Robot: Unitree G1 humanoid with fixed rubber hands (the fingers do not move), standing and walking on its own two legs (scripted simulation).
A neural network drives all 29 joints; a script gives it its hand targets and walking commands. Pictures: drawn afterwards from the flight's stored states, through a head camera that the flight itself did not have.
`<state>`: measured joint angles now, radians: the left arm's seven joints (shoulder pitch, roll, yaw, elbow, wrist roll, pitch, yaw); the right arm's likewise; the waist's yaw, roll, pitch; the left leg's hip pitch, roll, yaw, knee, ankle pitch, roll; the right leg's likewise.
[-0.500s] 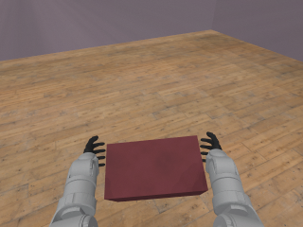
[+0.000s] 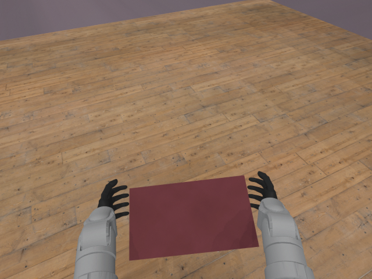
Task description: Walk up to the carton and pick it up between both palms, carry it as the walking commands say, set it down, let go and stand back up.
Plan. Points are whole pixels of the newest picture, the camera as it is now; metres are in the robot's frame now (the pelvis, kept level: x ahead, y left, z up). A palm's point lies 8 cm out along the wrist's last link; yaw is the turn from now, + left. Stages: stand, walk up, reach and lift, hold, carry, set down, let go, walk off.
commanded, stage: set down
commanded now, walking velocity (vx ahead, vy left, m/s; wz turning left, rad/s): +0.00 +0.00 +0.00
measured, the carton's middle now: (191, 218) +0.30 +0.00 -0.11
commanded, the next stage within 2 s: none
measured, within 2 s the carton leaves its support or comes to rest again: neither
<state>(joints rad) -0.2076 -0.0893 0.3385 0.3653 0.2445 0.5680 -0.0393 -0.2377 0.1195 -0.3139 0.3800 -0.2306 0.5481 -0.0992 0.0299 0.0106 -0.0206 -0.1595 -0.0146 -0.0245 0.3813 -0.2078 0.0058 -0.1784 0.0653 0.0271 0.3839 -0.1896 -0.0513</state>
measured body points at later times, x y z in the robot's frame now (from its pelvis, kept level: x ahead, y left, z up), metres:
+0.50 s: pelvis -0.04 +0.01 -0.04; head +0.08 +0.00 +0.40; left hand +0.29 +0.21 -0.10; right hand +0.30 -0.17 -0.10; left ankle +0.00 +0.12 -0.74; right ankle +0.01 -0.08 -0.74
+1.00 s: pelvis -0.07 +0.00 -0.11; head +0.11 -0.01 +0.30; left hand +0.31 +0.20 -0.17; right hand +0.35 -0.17 -0.17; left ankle +0.00 +0.12 -0.74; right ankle +0.01 -0.08 -0.74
